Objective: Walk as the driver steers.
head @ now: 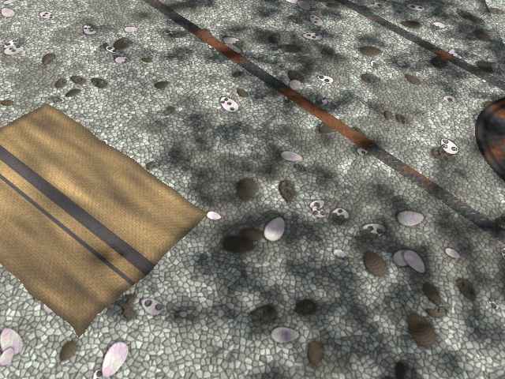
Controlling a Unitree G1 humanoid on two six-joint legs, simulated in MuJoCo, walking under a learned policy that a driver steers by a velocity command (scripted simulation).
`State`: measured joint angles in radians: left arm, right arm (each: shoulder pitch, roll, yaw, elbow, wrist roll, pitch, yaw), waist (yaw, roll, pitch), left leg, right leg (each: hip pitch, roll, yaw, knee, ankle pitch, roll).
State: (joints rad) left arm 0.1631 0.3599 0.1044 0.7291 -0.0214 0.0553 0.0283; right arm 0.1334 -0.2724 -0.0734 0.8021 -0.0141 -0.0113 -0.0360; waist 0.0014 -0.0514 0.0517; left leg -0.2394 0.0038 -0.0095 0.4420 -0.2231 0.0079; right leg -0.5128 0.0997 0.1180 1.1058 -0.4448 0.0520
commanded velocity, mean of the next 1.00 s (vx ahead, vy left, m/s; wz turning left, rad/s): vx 0.00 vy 0.00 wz -0.24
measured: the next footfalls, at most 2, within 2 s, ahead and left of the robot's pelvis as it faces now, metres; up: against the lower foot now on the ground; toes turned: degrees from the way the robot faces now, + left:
right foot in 0.26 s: +0.03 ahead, -0.16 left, +0.00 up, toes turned -10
left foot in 0.66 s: +0.07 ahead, +0.07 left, +0.00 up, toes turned -11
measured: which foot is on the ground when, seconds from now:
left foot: down 0.00-0.26, up 0.28-0.64, down 0.66-1.00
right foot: up 0.00-0.24, down 0.26-1.00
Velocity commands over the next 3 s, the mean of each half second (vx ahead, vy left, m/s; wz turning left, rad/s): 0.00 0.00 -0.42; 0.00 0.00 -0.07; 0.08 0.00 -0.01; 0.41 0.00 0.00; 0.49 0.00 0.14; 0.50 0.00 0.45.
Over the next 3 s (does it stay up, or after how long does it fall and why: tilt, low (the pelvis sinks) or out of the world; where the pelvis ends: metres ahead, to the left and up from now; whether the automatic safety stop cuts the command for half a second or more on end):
stays up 0.84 -0.12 -0.01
